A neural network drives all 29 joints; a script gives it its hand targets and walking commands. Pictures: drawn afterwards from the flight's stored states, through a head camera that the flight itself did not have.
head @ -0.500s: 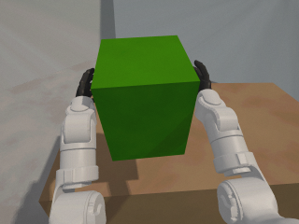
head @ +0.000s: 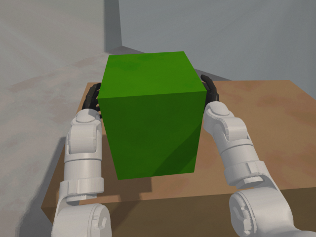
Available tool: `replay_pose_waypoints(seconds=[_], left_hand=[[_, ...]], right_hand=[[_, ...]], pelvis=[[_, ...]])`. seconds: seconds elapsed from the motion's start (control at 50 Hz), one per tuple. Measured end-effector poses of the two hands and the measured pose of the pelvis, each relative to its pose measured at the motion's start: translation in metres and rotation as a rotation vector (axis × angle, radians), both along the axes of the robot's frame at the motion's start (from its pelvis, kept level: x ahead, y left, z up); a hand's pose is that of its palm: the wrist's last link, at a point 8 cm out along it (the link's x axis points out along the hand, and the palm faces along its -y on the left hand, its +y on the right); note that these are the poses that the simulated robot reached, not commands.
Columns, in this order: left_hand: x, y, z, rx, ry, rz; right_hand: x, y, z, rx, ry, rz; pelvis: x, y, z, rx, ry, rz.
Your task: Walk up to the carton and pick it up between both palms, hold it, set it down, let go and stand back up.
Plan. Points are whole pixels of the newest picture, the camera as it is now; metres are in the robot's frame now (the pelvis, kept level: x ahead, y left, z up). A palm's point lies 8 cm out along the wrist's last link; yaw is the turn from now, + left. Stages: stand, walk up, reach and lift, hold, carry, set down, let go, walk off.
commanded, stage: hold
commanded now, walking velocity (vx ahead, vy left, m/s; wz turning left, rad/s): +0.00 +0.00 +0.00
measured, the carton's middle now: (151, 114) +0.39 +0.03 +0.16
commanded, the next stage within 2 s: none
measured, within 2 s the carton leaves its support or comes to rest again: neither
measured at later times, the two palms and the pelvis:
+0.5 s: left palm (86, 105) +0.35 +0.17 +0.22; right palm (211, 96) +0.37 -0.12 +0.23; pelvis +0.01 +0.00 +0.00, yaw +0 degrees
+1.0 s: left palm (86, 99) +0.35 +0.17 +0.23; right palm (214, 90) +0.37 -0.12 +0.25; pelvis +0.01 +0.00 +0.00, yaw +0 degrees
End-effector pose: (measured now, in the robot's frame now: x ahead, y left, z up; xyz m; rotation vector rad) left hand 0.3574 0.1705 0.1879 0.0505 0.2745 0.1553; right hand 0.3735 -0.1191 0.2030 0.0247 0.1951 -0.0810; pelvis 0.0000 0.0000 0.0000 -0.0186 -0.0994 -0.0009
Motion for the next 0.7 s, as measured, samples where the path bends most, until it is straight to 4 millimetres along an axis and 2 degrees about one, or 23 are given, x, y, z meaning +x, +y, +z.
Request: replay_pose_waypoints(seconds=[0.06,0.16,0.2,0.24,0.34,0.4,0.44,0.54,0.58,0.62,0.7], left_hand=[[0.001,0.0,0.004,0.01,-0.031,0.006],[-0.004,0.0,0.045,0.012,-0.205,0.017],[-0.004,0.0,0.052,0.007,-0.223,0.016],[-0.003,0.001,0.049,0.009,-0.189,0.009],[0.002,0.001,0.013,0.006,-0.026,0.001],[0.001,0.003,0.002,0.012,-0.008,0.008],[-0.001,0.004,0.007,0.009,-0.046,0.015],[-0.009,0.003,0.041,0.013,-0.199,0.021],[-0.009,0.002,0.046,0.009,-0.205,0.016],[-0.007,0.001,0.042,0.008,-0.17,0.009],[-0.003,0.0,0.016,0.005,-0.049,0.0]], right_hand=[[0.001,0.0,0.002,0.019,-0.031,0.002],[-0.004,0.0,0.045,0.044,-0.205,0.004],[-0.005,0.0,0.053,0.037,-0.223,0.003],[-0.004,0.001,0.051,0.022,-0.189,0.001],[0.003,0.001,0.016,0.005,-0.029,0.004],[0.005,0.003,0.003,0.009,-0.011,0.009],[0.003,0.004,0.006,0.021,-0.049,0.012],[-0.007,0.004,0.042,0.039,-0.201,0.011],[-0.008,0.002,0.048,0.032,-0.209,0.006],[-0.007,0.001,0.044,0.018,-0.174,0.003],[-0.003,0.0,0.017,0.002,-0.054,0.002]], pelvis=[[0.002,0.0,0.0,0.0,0.002,0.0],[0.009,-0.001,0.0,0.001,0.012,0.0],[0.011,-0.001,0.0,0.001,0.008,0.0],[0.01,-0.001,0.0,0.001,-0.002,0.0],[0.006,-0.001,0.0,0.001,-0.008,0.001],[0.005,-0.001,0.0,0.001,-0.011,0.001],[0.006,-0.001,0.0,0.001,-0.01,0.001],[0.009,-0.001,0.0,0.001,-0.005,0.001],[0.008,-0.001,0.0,0.001,-0.007,0.001],[0.006,-0.001,0.0,0.001,-0.011,0.001],[0.003,-0.001,0.0,0.001,-0.015,0.001]])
